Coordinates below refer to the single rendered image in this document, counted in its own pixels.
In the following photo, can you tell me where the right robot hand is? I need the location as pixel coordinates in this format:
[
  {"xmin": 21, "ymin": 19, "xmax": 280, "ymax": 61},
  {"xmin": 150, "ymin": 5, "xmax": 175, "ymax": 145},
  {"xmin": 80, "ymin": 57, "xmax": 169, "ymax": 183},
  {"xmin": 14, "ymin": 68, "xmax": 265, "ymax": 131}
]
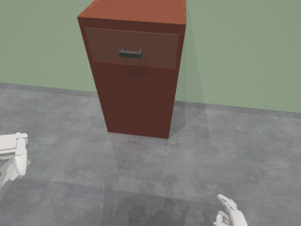
[{"xmin": 214, "ymin": 194, "xmax": 248, "ymax": 226}]

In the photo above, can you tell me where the left robot hand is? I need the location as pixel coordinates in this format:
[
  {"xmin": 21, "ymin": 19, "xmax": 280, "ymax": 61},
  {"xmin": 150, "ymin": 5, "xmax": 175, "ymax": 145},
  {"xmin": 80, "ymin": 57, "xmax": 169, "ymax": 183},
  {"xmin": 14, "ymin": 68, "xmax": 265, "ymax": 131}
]
[{"xmin": 0, "ymin": 132, "xmax": 31, "ymax": 190}]

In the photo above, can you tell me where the cabinet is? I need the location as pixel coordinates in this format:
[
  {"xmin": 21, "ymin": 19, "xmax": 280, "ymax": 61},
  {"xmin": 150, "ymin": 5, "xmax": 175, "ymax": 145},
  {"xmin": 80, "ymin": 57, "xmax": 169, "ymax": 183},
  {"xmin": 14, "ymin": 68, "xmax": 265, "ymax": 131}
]
[{"xmin": 77, "ymin": 0, "xmax": 186, "ymax": 139}]

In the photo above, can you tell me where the handle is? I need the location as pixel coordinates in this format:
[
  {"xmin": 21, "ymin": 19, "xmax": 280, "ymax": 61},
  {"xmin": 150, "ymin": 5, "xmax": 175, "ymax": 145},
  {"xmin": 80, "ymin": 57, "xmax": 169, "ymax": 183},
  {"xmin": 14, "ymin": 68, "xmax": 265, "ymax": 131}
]
[{"xmin": 119, "ymin": 47, "xmax": 142, "ymax": 59}]

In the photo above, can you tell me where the drawer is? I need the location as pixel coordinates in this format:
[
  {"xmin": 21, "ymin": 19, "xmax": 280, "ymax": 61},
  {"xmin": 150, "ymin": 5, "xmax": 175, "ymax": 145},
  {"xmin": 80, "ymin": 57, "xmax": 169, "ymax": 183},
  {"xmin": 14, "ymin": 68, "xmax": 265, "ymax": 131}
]
[{"xmin": 85, "ymin": 27, "xmax": 180, "ymax": 69}]

